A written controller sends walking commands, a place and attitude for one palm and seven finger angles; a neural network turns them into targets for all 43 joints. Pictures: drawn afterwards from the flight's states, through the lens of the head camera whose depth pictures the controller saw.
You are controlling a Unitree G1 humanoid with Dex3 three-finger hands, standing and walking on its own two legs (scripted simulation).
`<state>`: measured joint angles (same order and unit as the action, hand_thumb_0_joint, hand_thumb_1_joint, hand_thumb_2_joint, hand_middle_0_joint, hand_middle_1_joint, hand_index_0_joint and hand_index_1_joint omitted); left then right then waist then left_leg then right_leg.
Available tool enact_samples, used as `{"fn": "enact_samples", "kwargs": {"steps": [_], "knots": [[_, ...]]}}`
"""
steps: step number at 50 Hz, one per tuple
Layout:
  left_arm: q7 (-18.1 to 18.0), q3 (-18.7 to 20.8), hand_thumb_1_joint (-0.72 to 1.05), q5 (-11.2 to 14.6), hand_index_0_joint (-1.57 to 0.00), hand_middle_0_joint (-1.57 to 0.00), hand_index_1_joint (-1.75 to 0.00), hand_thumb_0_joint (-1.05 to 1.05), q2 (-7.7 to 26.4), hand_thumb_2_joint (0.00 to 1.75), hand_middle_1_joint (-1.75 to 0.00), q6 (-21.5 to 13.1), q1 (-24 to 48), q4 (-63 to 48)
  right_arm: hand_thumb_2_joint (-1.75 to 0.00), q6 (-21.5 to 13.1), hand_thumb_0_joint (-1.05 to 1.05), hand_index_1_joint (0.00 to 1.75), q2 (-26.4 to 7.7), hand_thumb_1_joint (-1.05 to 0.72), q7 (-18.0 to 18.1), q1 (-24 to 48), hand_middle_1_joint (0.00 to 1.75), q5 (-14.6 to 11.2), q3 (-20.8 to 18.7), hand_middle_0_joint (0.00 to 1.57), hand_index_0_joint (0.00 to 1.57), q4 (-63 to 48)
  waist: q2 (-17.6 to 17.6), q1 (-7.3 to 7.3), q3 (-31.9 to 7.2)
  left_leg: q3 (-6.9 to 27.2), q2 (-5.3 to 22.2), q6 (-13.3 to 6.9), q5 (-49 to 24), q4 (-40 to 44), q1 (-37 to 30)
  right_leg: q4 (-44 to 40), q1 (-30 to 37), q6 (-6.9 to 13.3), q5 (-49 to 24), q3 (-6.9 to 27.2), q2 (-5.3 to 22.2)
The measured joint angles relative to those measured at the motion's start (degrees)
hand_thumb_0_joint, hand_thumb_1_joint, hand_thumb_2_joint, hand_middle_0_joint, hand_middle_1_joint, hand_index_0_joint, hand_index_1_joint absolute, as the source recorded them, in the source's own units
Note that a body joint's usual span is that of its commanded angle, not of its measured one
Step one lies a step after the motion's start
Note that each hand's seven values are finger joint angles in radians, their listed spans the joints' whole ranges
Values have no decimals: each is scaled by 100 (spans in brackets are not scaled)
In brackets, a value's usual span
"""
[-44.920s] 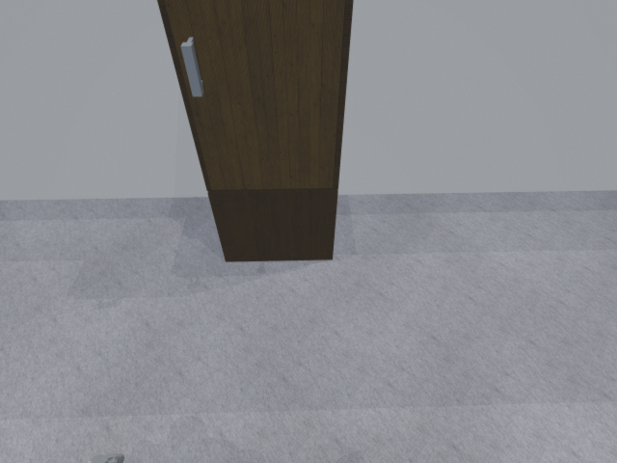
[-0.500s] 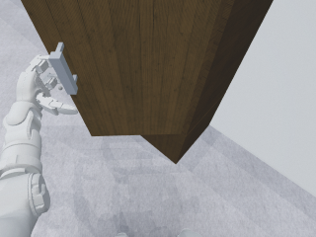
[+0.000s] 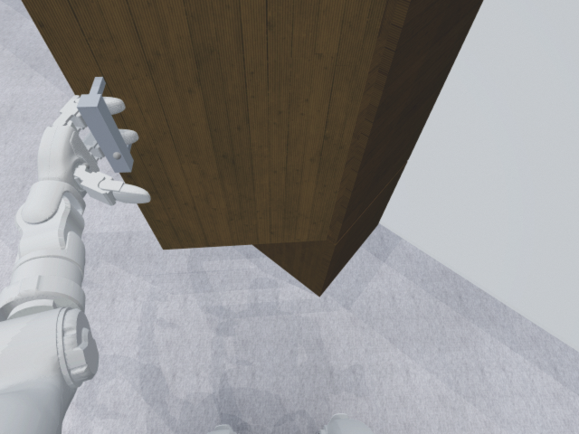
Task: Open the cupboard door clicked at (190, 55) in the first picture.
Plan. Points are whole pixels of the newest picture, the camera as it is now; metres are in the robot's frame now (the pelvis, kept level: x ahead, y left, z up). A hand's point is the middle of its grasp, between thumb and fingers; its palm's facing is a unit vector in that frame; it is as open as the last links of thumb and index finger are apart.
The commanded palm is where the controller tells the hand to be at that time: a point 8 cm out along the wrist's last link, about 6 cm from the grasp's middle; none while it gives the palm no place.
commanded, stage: slide the fingers in behind the handle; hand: left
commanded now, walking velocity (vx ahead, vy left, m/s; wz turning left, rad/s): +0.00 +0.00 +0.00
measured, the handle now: (111, 126) +0.52 +0.23 +0.11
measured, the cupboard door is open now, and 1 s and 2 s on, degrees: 44 45 82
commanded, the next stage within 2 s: close the thumb around the handle in 0.08 s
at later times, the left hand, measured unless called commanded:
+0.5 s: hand (120, 156) +0.46 +0.21 +0.11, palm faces +0.03 -1.00 +0.00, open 11.1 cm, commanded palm +0.44 +0.26 +0.11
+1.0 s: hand (120, 155) +0.47 +0.21 +0.11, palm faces +0.02 -1.00 +0.00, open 5.8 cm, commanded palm +0.44 +0.26 +0.11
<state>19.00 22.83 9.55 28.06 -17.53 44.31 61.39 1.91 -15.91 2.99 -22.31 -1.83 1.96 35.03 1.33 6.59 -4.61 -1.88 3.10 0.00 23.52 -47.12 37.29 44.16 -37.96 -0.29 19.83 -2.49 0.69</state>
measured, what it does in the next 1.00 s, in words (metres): stands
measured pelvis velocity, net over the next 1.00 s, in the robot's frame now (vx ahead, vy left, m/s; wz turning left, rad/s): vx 0.01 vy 0.00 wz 0.00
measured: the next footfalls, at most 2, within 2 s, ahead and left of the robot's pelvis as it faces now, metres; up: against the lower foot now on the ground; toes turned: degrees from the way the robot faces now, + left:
none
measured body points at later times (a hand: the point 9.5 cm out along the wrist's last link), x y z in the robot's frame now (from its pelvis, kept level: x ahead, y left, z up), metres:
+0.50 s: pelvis +0.00 +0.00 +0.00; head +0.08 +0.00 +0.44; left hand +0.46 +0.26 +0.11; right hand +0.05 -0.27 -0.11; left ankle -0.01 +0.12 -0.70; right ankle +0.01 -0.13 -0.70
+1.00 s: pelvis +0.01 +0.00 +0.00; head +0.08 +0.00 +0.45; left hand +0.46 +0.26 +0.11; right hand +0.05 -0.27 -0.11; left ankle -0.01 +0.12 -0.70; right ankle +0.01 -0.13 -0.70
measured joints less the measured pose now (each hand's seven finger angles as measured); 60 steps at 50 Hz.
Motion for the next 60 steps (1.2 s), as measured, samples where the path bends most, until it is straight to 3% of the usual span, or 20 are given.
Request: {"fn": "enact_samples", "kwargs": {"steps": [12,17,40,54,60], "knots": [[-89,-59,-50,-29,-30,-30,-120,-2,-57,31,-120,2,67,31,-90,-35,0,29,-25,-90,1,8,30,20,-28,20,20,58,7,-16,-10,24,-15,4,-7,-5,43,14,-37,2,8,-19,13],[-72,-56,-40,-59,-31,-30,-121,-2,-24,35,-121,15,118,82,-90,-39,0,29,-26,-90,13,47,30,19,-23,20,20,45,-5,4,5,38,-12,9,-3,-15,55,19,-42,8,14,-32,10],[-104,-144,69,0,-38,-38,-133,0,-111,82,-133,16,22,-44,-90,-36,0,29,-15,-90,8,125,30,24,-36,20,20,49,15,-71,-11,58,-24,21,21,26,-15,-1,28,14,58,-47,17],[-88,-56,70,52,-36,-35,-135,0,-136,79,-135,67,-228,-255,-90,39,0,29,-17,-90,6,80,30,5,-55,20,20,-6,18,-48,-41,1,5,18,30,85,-123,-60,107,10,42,11,-16],[-149,-71,70,182,-36,-34,-135,0,-327,77,-135,158,-791,-869,-90,67,0,29,-10,-90,-33,42,30,-23,-99,20,20,-84,55,-102,-94,-77,12,8,22,202,-294,-152,234,-2,18,86,-30]]}}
